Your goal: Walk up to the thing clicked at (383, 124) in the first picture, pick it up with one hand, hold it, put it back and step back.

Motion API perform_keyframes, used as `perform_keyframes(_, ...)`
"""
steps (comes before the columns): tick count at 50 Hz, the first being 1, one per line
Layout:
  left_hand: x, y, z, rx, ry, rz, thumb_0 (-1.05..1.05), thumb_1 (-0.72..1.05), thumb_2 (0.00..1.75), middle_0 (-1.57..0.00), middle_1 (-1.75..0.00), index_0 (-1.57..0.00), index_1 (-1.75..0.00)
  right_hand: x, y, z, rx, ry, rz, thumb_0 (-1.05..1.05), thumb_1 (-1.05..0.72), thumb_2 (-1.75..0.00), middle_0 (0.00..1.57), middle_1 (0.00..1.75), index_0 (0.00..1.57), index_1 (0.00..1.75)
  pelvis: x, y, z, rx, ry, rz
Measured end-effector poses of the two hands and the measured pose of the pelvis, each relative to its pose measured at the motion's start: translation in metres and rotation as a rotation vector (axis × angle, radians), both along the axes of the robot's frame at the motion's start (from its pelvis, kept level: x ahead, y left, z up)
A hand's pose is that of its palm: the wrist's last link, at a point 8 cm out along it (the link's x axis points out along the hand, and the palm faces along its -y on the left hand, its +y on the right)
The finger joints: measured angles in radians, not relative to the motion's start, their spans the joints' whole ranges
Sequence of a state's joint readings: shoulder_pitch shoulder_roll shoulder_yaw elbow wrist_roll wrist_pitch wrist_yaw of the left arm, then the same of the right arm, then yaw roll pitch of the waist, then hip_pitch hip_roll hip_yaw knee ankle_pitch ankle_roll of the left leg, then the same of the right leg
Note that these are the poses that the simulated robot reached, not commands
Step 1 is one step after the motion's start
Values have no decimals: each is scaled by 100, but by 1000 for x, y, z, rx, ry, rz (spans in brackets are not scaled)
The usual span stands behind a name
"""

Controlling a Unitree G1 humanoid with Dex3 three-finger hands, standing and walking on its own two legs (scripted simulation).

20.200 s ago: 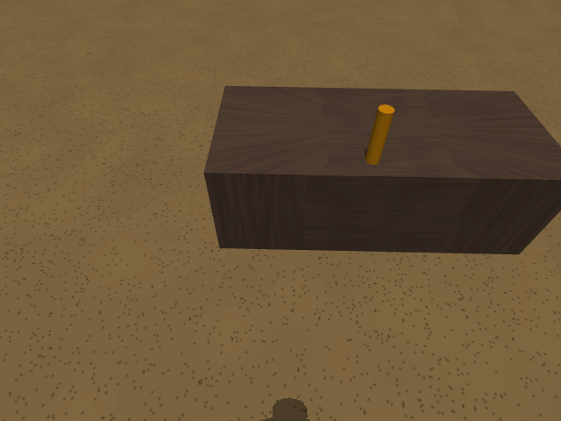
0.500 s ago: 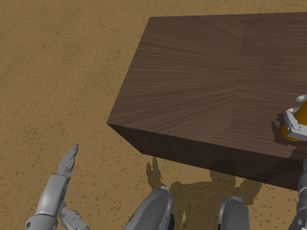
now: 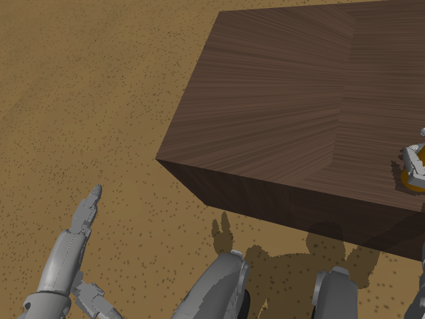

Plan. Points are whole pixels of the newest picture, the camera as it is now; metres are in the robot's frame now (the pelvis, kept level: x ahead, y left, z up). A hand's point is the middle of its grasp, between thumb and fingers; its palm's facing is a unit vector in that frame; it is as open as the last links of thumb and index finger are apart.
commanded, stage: lower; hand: right
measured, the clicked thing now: out of the picture +0.47 -0.25 -0.03
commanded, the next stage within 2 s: loosen in 0.20 s
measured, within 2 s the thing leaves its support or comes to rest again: neither
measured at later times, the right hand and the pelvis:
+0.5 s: hand out of the picture +0.47 -0.24 -0.06, palm faces +0.25 +0.97 +0.02, open 7.0 cm; pelvis +0.00 +0.00 -0.02, yaw +0 degrees
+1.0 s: hand out of the picture +0.47 -0.24 -0.06, palm faces +0.25 +0.97 +0.01, open 12.0 cm; pelvis +0.00 +0.00 -0.02, yaw +0 degrees
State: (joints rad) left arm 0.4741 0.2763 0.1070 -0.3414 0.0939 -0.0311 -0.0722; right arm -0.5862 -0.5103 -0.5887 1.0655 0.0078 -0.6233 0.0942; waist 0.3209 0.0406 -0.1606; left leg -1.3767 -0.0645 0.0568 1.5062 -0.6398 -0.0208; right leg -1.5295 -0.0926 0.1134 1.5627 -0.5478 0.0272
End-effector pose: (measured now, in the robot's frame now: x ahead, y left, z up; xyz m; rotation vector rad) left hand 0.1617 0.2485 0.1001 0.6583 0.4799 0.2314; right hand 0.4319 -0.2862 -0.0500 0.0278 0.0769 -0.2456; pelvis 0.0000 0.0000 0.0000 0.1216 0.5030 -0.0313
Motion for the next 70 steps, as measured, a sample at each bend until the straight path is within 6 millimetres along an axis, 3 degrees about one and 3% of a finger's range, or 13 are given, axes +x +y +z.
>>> perform_keyframes(20,0,-2,3,32,-42,-35,-1,-54,5,-6,-5,-6,-5,8,-4,-7,-13,-30,-4,-1,2,-111,90,107,91,108,-3,0,-14,5,15,2)
perform_keyframes(34,-3,2,5,36,-36,-19,-1,-52,4,-6,-6,-7,-5,9,-5,-10,-14,-12,-3,-1,7,-70,96,86,97,87,-3,1,-16,3,19,4)
perform_keyframes(43,0,2,8,45,-43,-31,-1,-53,5,-6,-6,-6,-5,6,-3,-15,-6,0,-6,0,20,-48,86,68,87,68,-2,2,-15,2,19,8)
perform_keyframes(53,2,2,9,44,-50,-28,-1,-53,5,-6,-6,-6,-5,7,-4,-13,-20,-3,3,0,30,-36,61,49,61,49,-1,2,-15,1,16,7)
perform_keyframes(57,3,0,20,50,-63,-42,-1,-53,5,-6,-6,-6,-5,7,-12,-1,-24,-18,-15,0,30,-36,50,45,50,45,1,3,-9,1,7,8)
perform_keyframes(61,0,5,25,42,-55,-14,-1,-53,5,-6,-5,-6,-5,7,-28,25,-27,-48,-45,0,32,-33,41,39,41,39,4,3,2,3,-6,2)
perform_keyframes(70,-6,1,-2,-109,39,56,-1,-53,4,-6,-5,-6,-5,8,-70,99,-70,-63,-61,-1,43,-16,19,19,19,18,6,-4,28,3,-43,-16)
